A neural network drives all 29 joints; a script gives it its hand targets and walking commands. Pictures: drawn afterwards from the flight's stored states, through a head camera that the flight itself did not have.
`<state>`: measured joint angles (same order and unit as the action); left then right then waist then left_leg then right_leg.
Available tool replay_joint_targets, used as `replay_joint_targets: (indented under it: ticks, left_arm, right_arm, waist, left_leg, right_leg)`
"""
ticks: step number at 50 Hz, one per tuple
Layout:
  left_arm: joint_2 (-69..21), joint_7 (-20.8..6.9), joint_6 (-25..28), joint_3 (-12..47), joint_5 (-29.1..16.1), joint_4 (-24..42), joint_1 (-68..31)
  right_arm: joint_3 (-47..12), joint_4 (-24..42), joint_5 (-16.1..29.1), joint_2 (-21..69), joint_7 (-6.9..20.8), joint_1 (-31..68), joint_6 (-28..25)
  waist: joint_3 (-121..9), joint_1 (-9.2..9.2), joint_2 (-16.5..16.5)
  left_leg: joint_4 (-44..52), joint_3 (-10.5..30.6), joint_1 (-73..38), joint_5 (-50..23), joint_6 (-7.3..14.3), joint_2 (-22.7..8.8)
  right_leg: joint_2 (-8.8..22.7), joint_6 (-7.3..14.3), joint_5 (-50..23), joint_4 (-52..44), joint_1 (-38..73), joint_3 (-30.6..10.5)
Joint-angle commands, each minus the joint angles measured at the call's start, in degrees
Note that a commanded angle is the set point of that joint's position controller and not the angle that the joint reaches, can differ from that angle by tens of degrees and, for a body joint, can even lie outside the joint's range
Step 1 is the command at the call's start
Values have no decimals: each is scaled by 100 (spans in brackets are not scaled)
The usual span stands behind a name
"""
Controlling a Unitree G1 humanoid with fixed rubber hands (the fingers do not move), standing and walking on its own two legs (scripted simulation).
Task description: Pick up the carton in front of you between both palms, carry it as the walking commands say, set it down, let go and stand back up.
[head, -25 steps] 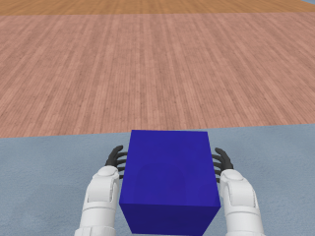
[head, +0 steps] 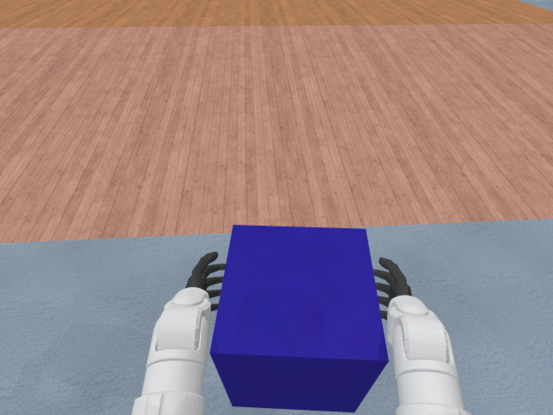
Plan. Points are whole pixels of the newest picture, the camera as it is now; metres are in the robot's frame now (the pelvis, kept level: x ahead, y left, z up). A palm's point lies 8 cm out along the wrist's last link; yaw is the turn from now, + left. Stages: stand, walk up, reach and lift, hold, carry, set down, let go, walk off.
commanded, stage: hold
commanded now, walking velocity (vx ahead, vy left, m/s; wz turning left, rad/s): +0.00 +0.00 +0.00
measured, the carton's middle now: (295, 321) +0.29 +0.00 -0.03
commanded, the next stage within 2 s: carry in 0.04 s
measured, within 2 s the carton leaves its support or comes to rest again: neither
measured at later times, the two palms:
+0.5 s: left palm (212, 237) +0.39 +0.15 +0.07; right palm (392, 250) +0.38 -0.15 +0.07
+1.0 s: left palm (217, 148) +0.64 +0.18 +0.09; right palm (354, 158) +0.61 -0.11 +0.09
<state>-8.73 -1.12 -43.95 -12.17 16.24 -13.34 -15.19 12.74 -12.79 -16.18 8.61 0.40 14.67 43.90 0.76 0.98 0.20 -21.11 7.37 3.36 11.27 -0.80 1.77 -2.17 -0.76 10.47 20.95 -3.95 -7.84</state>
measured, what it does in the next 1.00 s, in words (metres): walks ahead: left foot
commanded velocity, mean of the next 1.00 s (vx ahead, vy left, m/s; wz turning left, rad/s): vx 0.50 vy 0.00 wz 0.00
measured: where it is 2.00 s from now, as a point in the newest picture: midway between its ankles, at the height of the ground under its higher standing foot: (285, 261)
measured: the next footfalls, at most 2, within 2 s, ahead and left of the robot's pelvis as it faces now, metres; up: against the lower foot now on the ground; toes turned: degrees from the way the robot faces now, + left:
left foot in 0.74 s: +0.39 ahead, +0.11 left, +0.00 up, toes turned +11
right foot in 1.24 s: +0.76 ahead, -0.06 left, +0.00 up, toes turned -12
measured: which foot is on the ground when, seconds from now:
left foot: down 0.00-0.48, up 0.50-0.72, down 0.74-1.00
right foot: down 0.00-0.76, up 0.78-1.00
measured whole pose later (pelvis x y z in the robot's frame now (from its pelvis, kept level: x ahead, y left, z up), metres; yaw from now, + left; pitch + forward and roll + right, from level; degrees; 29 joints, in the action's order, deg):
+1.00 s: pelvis +0.40 +0.06 +0.00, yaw -2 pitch +4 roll -1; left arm -7.4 7.9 -69.3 -2.6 2.2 28.0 1.4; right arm 3.3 27.7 -1.5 7.4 -8.4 -1.2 69.2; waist -8.4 -2.6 -1.1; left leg -17.9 -13.6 8.8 14.3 5.1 0.3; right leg 6.2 -0.6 11.7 53.2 -34.1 5.2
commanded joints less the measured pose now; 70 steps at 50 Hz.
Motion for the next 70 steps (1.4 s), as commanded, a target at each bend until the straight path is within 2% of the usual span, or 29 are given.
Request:
replay_joint_targets:
  ticks: [1,2,5,7,10,14,18,19,20,22,24,25,26,28,36,37,38,39,40,44,51,61,62,63,64,65,67,68,70]
  left_arm:
    - [-5313,-1312,181,3273,-1579,378,-2933]
    - [-5230,-1259,169,3033,-1483,268,-3137]
    - [-5295,-1174,134,3302,-1748,573,-3179]
    - [-5256,-1078,12,3491,-1842,955,-2925]
    - [-5460,-925,-268,4116,-2279,1874,-3518]
    - [-4964,-543,-923,4409,-2497,2672,-2744]
    - [-4557,-188,-1559,4342,-2482,3144,-1893]
    - [-4623,-97,-1710,4501,-2637,3462,-1899]
    - [-4590,-46,-1843,4531,-2759,3814,-1990]
    - [-4513,46,-2039,4604,-2899,3963,-1690]
    - [-4569,189,-2134,4467,-2896,4150,-1157]
    - [-4526,292,-2105,4278,-2715,4241,-1001]
    - [-4424,370,-2100,4029,-2609,4349,-715]
    - [-4577,438,-2202,4165,-2809,4728,-688]
    - [-3919,410,-2295,4613,-3105,5286,-694]
    - [-3676,442,-2316,4572,-3145,5535,-648]
    - [-3699,426,-2404,4627,-3192,5444,-801]
    - [-3594,404,-2473,4685,-3242,5666,-1135]
    - [-3505,402,-2546,4566,-3077,5214,-755]
    - [-4157,300,-2472,4429,-2905,4728,-556]
    - [-4287,502,-2320,4189,-2504,4496,-471]
    - [-4201,408,-2368,4561,-2795,4838,-570]
    - [-4210,367,-2355,4444,-2766,4867,-497]
    - [-4057,368,-2354,4330,-2657,4767,-405]
    - [-4174,347,-2311,4416,-2645,4553,-242]
    - [-4430,312,-2275,4463,-2857,4607,-266]
    - [-4832,177,-2184,4652,-3015,4768,-543]
    - [-4944,138,-2110,4685,-2923,4939,-639]
    - [-5139,73,-1996,4879,-3036,5060,-799]
  right_arm:
    - [-3108,225,1649,5364,1421,2924,-227]
    - [-3144,198,1561,5318,1367,3233,-220]
    - [-3348,540,1745,5242,1270,3232,-119]
    - [-3658,855,1891,5290,1138,3139,7]
    - [-4241,1812,2371,5406,980,3689,297]
    - [-4662,2519,2614,5177,664,2988,947]
    - [-4372,2850,2583,4731,270,1967,1508]
    - [-4385,3124,2645,4572,202,1709,1595]
    - [-4378,3410,2580,4570,78,1452,1717]
    - [-4386,3907,2519,4442,-111,1431,1961]
    - [-4461,4326,2806,4481,-156,1285,2095]
    - [-4594,4774,2960,4499,-142,1614,2167]
    - [-4662,4875,3091,4405,-127,1691,2280]
    - [-4788,4907,3218,4414,-154,1147,2273]
    - [-4284,4893,2688,4109,-483,485,2255]
    - [-4255,5006,2803,3907,-503,269,2279]
    - [-4086,4911,2565,3700,-530,108,2343]
    - [-3921,4743,2542,3491,-531,126,2381]
    - [-4036,4824,2666,3672,-517,352,2423]
    - [-4601,4821,3020,4301,-274,873,2472]
    - [-4699,4899,3288,4036,-107,1096,2400]
    - [-4434,4756,2921,3885,-176,539,2404]
    - [-4596,4948,2963,3881,-183,632,2387]
    - [-4567,4805,2919,3950,-162,670,2388]
    - [-4720,5211,2910,3829,-138,682,2355]
    - [-4667,4923,2918,4021,-130,505,2368]
    - [-4754,4815,2990,4586,-41,669,2258]
    - [-4819,4727,3006,4934,19,782,2191]
    - [-4858,4878,2923,4954,30,705,2018]
  waist:
    - [-1414,-72,-153]
    - [-1321,-98,-129]
    - [-1206,-94,-60]
    - [-1818,-70,-149]
    - [-1769,-66,-357]
    - [-1824,-41,1030]
    - [-1859,-178,-27]
    - [-2070,-266,-1559]
    - [-1782,-269,-1954]
    - [-1736,-237,-873]
    - [-2298,-17,-249]
    - [-2297,97,1443]
    - [-2010,63,2029]
    - [-1886,174,719]
    - [-2022,-114,1026]
    - [-2432,-194,400]
    - [-2420,-370,-623]
    - [-2096,-271,-1948]
    - [-2038,-257,-1267]
    - [-1861,-146,-75]
    - [-1348,-172,-699]
    - [-1111,-150,-979]
    - [-1739,-18,-912]
    - [-2086,135,-177]
    - [-2600,93,1263]
    - [-2462,82,1491]
    - [-2451,35,623]
    - [-2326,-31,38]
    - [-2319,11,127]
  left_leg:
    - [327,-453,-310,-763,-55,402]
    - [-239,-182,553,499,48,-589]
    - [149,78,1189,3219,142,-570]
    - [-123,-100,994,1848,174,-635]
    - [-284,-105,1330,2234,317,-721]
    - [-1371,-1234,1821,1206,48,-286]
    - [-681,-752,109,-472,298,-750]
    - [-562,136,-855,-1776,586,-1295]
    - [-183,1006,-1178,-2298,916,-1821]
    - [-444,598,-1259,-2754,992,-1836]
    - [-1788,-918,1091,-2137,321,-1154]
    - [-3288,-1595,3129,-596,1,-567]
    - [-3755,-1528,4474,1810,-41,-260]
    - [-3912,-1339,5039,2238,56,-521]
    - [-641,-2404,344,-484,217,94]
    - [-666,-2191,-807,-242,211,-110]
    - [26,-492,-1355,1096,347,-1196]
    - [836,1849,-1685,1135,1203,-2291]
    - [974,2082,-1554,901,1419,-2700]
    - [1120,538,-335,507,916,-2201]
    - [1372,-744,-679,-660,806,-1530]
    - [-390,-1946,-509,-4316,599,-1384]
    - [-1485,-2215,-203,-3815,349,-1110]
    - [-3051,-1934,1049,-2576,263,-1023]
    - [-4758,-1795,2792,-139,39,-249]
    - [-5367,-1065,3400,1340,136,-160]
    - [-5575,-711,3532,1098,308,-648]
    - [-5067,-613,3305,606,290,-860]
    - [-4033,-909,2881,744,160,-837]
  right_leg:
    - [-390,-63,-608,-277,275,450]
    - [685,3,646,83,-662,86]
    - [580,56,3209,34,-1426,75]
    - [409,88,1622,600,-952,643]
    - [528,128,1860,557,-958,685]
    - [1383,548,1759,-198,-546,-540]
    - [694,179,-903,1997,-1730,1160]
    - [477,4,-252,2878,-2823,1515]
    - [272,-142,1767,2814,-3677,1675]
    - [167,-20,1891,1407,-3396,1732]
    - [330,168,325,-207,251,1454]
    - [1631,633,-72,-444,1683,-566]
    - [2526,1172,-1558,-518,2335,-1792]
    - [2467,1302,-2974,-199,2624,-1064]
    - [1358,276,-2622,720,-206,1876]
    - [1178,181,-2185,1580,-771,1979]
    - [863,-69,-795,2832,-1679,1952]
    - [152,-123,1356,4084,-3272,1792]
    - [533,74,1843,4882,-3639,1147]
    - [1151,173,578,4334,-3338,692]
    - [766,-80,-425,2325,-3788,1499]
    - [-4,284,-784,730,-1335,2734]
    - [-5,299,-362,454,-134,2632]
    - [992,474,417,359,1200,1225]
    - [2656,1395,1451,-482,2267,-1834]
    - [2721,1530,448,-883,2189,-1993]
    - [2545,1337,-929,-693,1558,-827]
    - [2235,931,-1238,-634,1149,-315]
    - [2106,900,-560,-898,566,348]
